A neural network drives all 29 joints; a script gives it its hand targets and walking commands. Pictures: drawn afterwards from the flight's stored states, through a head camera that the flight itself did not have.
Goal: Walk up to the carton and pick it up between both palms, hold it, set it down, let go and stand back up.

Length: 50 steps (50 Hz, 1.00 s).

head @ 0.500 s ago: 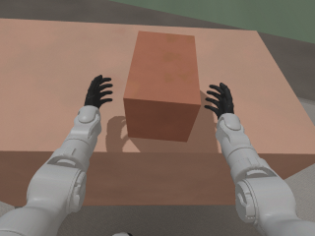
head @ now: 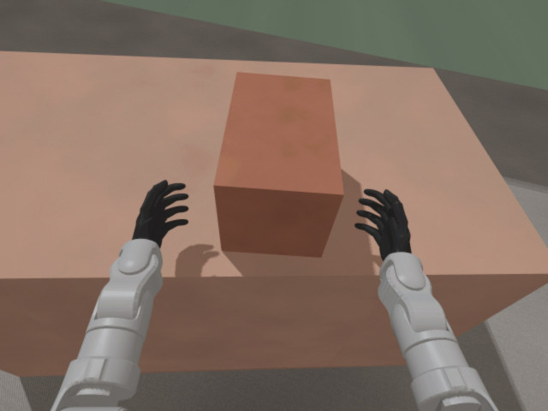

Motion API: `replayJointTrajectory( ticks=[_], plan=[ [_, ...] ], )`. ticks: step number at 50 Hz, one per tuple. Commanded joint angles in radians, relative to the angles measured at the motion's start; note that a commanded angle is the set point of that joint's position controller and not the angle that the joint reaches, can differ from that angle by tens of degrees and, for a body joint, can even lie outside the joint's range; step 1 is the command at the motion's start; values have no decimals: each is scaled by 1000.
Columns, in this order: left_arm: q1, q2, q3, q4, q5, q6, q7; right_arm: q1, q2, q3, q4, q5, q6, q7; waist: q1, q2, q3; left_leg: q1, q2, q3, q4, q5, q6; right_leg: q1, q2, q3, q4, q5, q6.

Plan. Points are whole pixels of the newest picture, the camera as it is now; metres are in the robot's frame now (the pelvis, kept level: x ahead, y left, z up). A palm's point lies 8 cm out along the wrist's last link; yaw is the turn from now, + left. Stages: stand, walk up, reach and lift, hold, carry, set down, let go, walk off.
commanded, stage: set down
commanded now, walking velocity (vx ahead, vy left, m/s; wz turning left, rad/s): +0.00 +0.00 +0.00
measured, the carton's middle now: (277, 162) +0.51 +0.03 +0.04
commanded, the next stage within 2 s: none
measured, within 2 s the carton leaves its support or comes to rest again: neither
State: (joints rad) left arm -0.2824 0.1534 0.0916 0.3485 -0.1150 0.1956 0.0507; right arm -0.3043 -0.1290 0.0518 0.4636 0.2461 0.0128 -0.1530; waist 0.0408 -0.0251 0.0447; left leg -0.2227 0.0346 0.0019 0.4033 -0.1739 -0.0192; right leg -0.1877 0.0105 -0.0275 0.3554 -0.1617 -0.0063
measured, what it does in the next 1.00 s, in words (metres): stands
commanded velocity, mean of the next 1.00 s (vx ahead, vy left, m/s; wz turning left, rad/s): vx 0.00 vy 0.00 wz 0.00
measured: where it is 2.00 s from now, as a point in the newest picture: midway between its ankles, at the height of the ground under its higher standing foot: outside the picture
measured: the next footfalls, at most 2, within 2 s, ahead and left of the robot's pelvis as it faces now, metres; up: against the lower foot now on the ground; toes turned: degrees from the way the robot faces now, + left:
none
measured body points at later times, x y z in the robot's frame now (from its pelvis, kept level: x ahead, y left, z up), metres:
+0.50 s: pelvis +0.01 +0.01 +0.00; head +0.00 +0.01 +0.45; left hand +0.25 +0.22 +0.07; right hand +0.25 -0.17 +0.07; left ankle +0.03 +0.13 -0.75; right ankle +0.02 -0.12 -0.75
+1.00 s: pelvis +0.01 -0.01 +0.00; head +0.01 +0.01 +0.45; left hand +0.21 +0.22 +0.05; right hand +0.23 -0.18 +0.05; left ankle +0.03 +0.13 -0.75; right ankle +0.02 -0.12 -0.75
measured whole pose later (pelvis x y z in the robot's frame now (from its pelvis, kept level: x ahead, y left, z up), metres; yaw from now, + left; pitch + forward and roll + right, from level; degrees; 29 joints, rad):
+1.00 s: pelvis +0.01 -0.01 +0.00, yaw -1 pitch -5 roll +0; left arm 0.34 0.26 0.02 -0.27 -0.19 0.35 0.05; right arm 0.39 -0.11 0.05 -0.23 0.19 0.21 -0.12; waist 0.09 -0.03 0.08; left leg -0.05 0.03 0.02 0.30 -0.16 -0.03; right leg -0.05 0.01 -0.01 0.31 -0.17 -0.01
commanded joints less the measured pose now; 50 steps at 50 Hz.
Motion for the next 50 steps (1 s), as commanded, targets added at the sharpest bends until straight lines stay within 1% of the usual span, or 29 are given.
replayJointTrajectory(
  ticks=[1,2,3,6,9,10,11,13,14,15,17,18,20,21,22,24,26,27,28,29,32,35,36,38,42,43,46,48,50],
  plan=[
    [-331,108,38,-312,-10,50,2,-306,-92,-30,-335,-6,-1,-4,4,49,-412,133,-59,66,-38,267,-15,145,30,14,-40,113,0],
    [-185,66,8,-362,-2,74,5,-170,-104,-36,-323,12,9,0,-20,76,-375,187,-55,55,-47,287,-33,157,39,2,-48,143,-10],
    [-220,82,7,-407,6,89,9,-177,-94,-44,-369,11,14,3,-10,90,-377,175,-54,62,-52,251,-31,128,37,7,-49,102,-11],
    [-30,50,35,-495,32,147,11,18,-86,-4,-425,14,52,-3,-13,68,-299,224,-54,62,-63,318,-30,173,38,13,-63,158,-14],
    [40,36,31,-600,35,202,2,59,-100,-11,-592,13,61,-27,-12,58,-309,233,-53,54,-57,396,-35,213,41,14,-54,258,-6],
    [-4,49,46,-542,45,210,-3,39,-98,-18,-572,-4,71,-29,-13,66,-243,212,-64,65,-72,282,-26,150,33,24,-74,144,-7],
    [30,46,44,-649,40,209,9,103,-80,5,-620,5,78,-24,-3,74,-249,210,-58,67,-78,293,-24,178,31,18,-61,143,-12],
    [1,67,54,-585,36,227,14,67,-104,-22,-600,8,99,-22,10,66,-161,184,-49,62,-110,172,-20,112,26,25,-86,12,-21],
    [94,78,55,-661,28,226,16,166,-87,-11,-700,3,104,-25,12,43,-150,181,-50,72,-121,165,-10,135,23,23,-88,3,-21],
    [54,84,26,-708,19,233,29,128,-108,-32,-743,10,109,-16,15,81,-175,172,-46,62,-114,134,-19,112,36,21,-71,-37,-33],
    [111,87,27,-767,4,253,29,214,-99,-28,-769,13,131,-18,6,73,-165,205,-45,69,-115,165,-13,112,29,27,-86,-13,-31],
    [175,56,7,-738,-1,254,20,258,-92,-39,-756,8,145,-10,-3,78,-139,217,-39,62,-120,176,-22,105,26,33,-95,6,-33],
    [143,110,38,-698,-16,251,9,249,-78,-21,-790,-6,166,-25,25,32,-109,207,-46,83,-121,123,-4,83,13,43,-100,-47,-20],
    [267,74,17,-727,-22,248,4,353,-67,-23,-833,-10,167,-24,24,15,-89,224,-41,72,-137,133,-4,83,15,43,-113,-37,-21],
    [192,110,37,-705,-42,248,7,277,-63,-24,-836,-17,179,-19,42,24,-83,198,-44,77,-140,70,7,47,4,48,-118,-109,-16],
    [359,81,8,-828,-26,233,21,427,-81,-32,-889,-3,171,1,70,50,-78,221,-27,52,-153,153,-15,87,26,38,-113,-43,-39],
    [288,87,-18,-789,-44,218,22,356,-85,-56,-883,-14,180,13,64,62,-99,201,-27,46,-147,130,-22,66,27,46,-119,-63,-42],
    [324,114,6,-787,-59,213,17,388,-72,-28,-906,-18,181,8,72,25,-93,204,-35,68,-141,152,-9,53,21,46,-122,-50,-36],
    [436,101,-18,-835,-56,206,18,512,-91,-49,-913,-30,172,11,48,32,-77,241,-32,50,-146,162,-9,84,18,54,-128,-16,-35],
    [415,117,-17,-821,-53,194,20,494,-77,-47,-905,-37,175,6,72,28,-45,247,-37,58,-145,163,-12,42,16,54,-137,-34,-33],
    [496,140,-26,-889,-79,158,16,558,-51,-42,-982,-25,162,16,75,16,-59,235,-37,50,-141,172,-10,54,13,60,-148,-28,-30],
    [604,154,-30,-914,-83,135,11,703,-44,-39,-934,-45,174,25,81,22,-7,249,-34,43,-157,160,-7,54,-2,73,-167,-36,-30],
    [550,188,-17,-917,-98,117,14,636,-36,-32,-994,-38,161,18,88,8,-31,236,-37,48,-142,160,-5,47,-1,69,-161,-26,-23],
    [524,196,-45,-962,-110,99,24,620,-61,-50,-976,-59,150,36,55,32,-40,231,-27,40,-148,117,0,38,-10,68,-164,-75,-28],
    [554,176,-65,-913,-92,122,17,661,-43,-30,-921,-53,163,46,40,99,-20,224,-33,45,-157,65,-6,38,-27,72,-180,-119,-37],
    [540,203,-51,-843,-93,122,10,647,-46,-57,-853,-71,165,45,17,93,5,187,-30,46,-160,42,-2,44,-26,71,-171,-115,-33],
    [533,225,-13,-837,-91,112,9,631,-31,-33,-930,-59,146,38,34,45,-39,186,-45,60,-149,70,9,68,-37,74,-167,-104,-14],
    [538,209,-6,-803,-71,111,0,644,-24,-7,-885,-66,146,36,46,37,-15,188,-46,63,-153,69,10,69,-37,72,-168,-112,-16],
    [534,218,-4,-791,-64,115,-6,630,-19,-23,-859,-68,158,35,37,67,7,170,-49,61,-152,54,-1,59,-40,74,-173,-134,-16]
  ],
)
